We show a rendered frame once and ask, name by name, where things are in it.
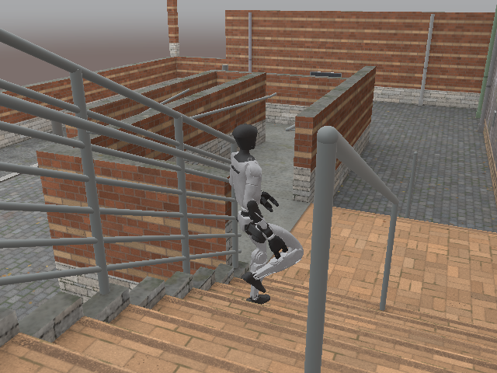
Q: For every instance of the right robot hand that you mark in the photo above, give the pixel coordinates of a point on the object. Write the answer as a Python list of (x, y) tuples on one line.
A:
[(276, 244)]

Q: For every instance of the robot left upper arm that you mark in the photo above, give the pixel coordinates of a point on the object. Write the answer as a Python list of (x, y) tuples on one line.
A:
[(231, 177)]

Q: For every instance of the robot head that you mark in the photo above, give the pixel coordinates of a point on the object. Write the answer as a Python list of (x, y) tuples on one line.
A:
[(245, 136)]

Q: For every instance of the robot torso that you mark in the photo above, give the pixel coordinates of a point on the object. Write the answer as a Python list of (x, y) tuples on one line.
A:
[(239, 180)]

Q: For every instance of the left robot hand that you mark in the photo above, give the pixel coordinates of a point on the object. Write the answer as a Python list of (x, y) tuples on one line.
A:
[(264, 197)]

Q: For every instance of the right robot forearm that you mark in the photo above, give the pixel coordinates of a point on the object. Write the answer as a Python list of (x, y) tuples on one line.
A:
[(261, 225)]

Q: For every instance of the robot right upper arm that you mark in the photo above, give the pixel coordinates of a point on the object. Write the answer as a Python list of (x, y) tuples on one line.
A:
[(253, 174)]

